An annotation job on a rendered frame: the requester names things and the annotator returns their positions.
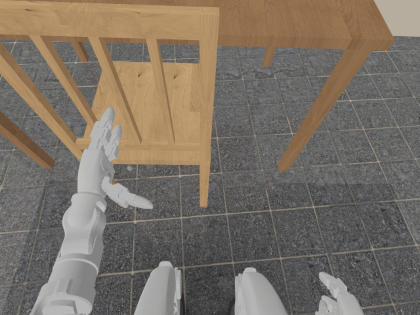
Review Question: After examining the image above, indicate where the robot thigh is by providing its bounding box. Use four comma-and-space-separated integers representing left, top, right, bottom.
235, 272, 288, 315
134, 266, 182, 315

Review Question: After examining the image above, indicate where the left robot forearm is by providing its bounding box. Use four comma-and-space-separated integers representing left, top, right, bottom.
30, 192, 107, 315

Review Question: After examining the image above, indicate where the chair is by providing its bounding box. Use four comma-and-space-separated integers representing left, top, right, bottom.
0, 0, 219, 207

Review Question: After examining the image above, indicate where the table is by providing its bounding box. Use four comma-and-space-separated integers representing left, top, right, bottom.
0, 0, 395, 171

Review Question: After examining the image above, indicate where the robot left thigh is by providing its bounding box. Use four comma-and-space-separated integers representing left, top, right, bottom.
134, 266, 182, 315

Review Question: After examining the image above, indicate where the left robot hand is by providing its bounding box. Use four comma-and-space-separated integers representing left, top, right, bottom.
77, 107, 153, 209

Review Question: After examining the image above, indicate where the robot right thigh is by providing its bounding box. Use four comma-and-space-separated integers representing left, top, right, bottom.
235, 272, 288, 315

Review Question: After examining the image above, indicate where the right robot hand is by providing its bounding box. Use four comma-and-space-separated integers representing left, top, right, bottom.
315, 272, 364, 315

